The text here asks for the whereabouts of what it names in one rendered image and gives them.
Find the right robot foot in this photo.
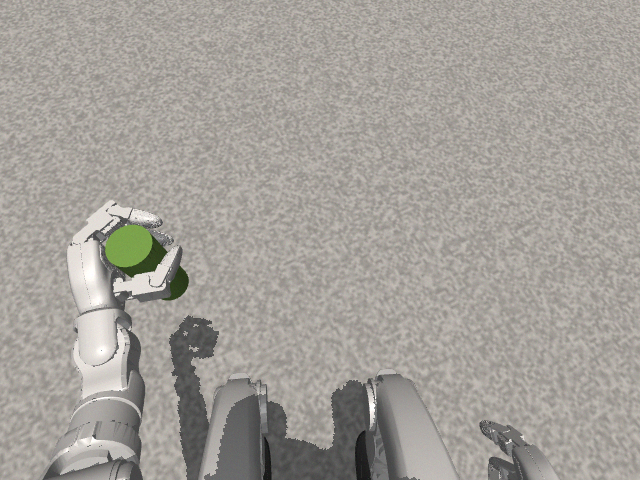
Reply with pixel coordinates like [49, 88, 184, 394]
[355, 430, 371, 480]

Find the can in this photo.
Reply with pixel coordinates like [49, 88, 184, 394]
[105, 225, 189, 301]

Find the left robot hand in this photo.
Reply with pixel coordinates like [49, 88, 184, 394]
[66, 200, 182, 315]

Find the right robot hand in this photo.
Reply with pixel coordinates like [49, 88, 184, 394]
[479, 420, 561, 480]

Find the left robot arm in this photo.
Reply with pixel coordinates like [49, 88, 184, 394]
[38, 307, 145, 480]

